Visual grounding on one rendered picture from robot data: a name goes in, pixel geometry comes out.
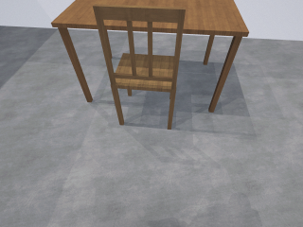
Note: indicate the chair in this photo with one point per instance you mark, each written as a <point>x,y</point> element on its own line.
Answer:
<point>144,72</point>

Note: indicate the table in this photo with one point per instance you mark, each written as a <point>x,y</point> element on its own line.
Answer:
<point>202,17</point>

